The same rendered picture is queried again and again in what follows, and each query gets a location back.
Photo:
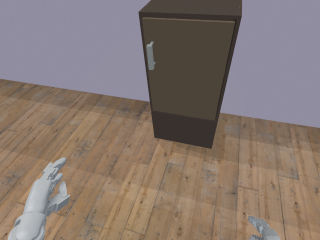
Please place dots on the robot left hand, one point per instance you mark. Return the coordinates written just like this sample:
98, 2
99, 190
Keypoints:
42, 189

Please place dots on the handle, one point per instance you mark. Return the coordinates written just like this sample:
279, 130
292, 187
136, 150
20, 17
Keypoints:
150, 57

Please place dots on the robot right hand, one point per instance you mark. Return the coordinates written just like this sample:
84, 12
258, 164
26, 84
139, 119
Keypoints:
263, 228

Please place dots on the robot left forearm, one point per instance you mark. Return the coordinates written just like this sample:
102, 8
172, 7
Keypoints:
29, 226

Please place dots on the cupboard door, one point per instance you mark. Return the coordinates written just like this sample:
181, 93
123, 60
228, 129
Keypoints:
190, 58

